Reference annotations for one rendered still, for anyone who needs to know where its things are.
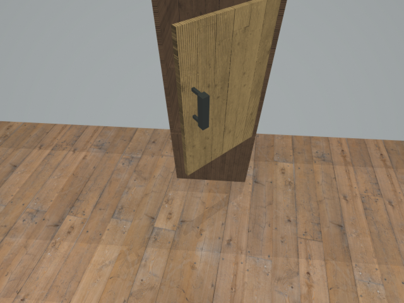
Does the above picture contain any cupboard door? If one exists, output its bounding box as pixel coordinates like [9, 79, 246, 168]
[171, 0, 281, 175]

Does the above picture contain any handle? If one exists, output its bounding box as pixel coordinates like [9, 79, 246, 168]
[191, 87, 210, 130]

